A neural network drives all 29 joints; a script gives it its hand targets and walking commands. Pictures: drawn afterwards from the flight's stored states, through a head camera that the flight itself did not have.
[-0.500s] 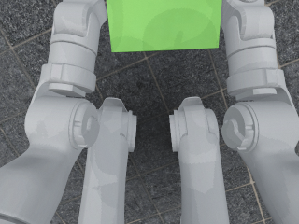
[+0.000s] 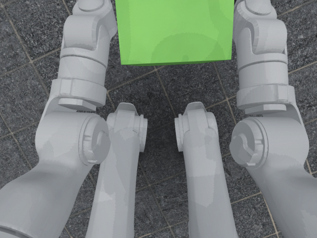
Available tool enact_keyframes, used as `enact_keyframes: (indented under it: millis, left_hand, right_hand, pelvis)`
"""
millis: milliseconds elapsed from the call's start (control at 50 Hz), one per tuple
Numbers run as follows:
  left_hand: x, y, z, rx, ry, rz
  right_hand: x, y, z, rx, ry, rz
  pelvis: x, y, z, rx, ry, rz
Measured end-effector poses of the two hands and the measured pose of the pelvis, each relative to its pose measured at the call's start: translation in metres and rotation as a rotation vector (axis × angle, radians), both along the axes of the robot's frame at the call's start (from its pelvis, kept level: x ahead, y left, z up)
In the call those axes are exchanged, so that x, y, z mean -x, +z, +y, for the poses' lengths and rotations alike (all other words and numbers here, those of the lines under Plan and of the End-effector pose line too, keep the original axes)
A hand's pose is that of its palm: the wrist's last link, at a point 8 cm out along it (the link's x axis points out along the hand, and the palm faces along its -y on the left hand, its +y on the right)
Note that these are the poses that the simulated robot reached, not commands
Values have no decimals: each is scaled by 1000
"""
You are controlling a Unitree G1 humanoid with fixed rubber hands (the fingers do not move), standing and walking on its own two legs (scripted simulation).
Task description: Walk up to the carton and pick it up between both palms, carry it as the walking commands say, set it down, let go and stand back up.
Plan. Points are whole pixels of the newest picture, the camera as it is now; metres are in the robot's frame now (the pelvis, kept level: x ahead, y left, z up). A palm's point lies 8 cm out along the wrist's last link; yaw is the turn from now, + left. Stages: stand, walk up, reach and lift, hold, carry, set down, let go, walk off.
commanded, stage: reach and lift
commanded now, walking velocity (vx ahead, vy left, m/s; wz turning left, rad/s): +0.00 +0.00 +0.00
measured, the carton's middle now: out of the picture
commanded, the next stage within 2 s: none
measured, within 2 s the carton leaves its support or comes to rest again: neither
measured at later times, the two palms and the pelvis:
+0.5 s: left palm out of the picture +0.53 +0.11 -0.04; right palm out of the picture +0.52 -0.14 -0.04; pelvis -0.01 +0.00 +0.05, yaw +0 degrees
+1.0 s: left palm out of the picture +0.50 +0.11 +0.02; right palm out of the picture +0.49 -0.14 +0.02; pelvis -0.01 +0.00 +0.09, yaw +0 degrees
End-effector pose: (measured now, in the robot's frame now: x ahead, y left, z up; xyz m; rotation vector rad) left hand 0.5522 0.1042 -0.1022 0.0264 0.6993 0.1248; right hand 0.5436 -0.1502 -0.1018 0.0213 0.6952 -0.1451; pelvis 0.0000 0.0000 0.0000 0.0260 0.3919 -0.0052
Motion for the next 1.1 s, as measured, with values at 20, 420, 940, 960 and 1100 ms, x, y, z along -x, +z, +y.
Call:
enact_keyframes:
  millis: [20, 420, 940, 960, 1100]
  left_hand:
    - [0, 3, 0, 0, 2, -3]
    - [20, 44, 8, -15, -8, 46]
    - [47, 115, 10, -31, -12, 36]
    - [48, 118, 11, -28, -9, 33]
    - [51, 141, 10, -28, -16, 18]
  right_hand:
    - [0, 3, 0, -4, -2, -4]
    - [22, 41, 8, 1, 7, 46]
    - [48, 110, 10, 3, 16, 36]
    - [49, 113, 10, 4, 17, 34]
    - [53, 137, 10, 9, 13, 19]
  pelvis:
    - [1, 1, 0, -1, 0, 0]
    - [6, 39, 0, -8, -4, -31]
    - [13, 88, -2, -8, -12, -121]
    - [13, 90, -2, -9, -12, -125]
    - [16, 102, -2, -8, -14, -154]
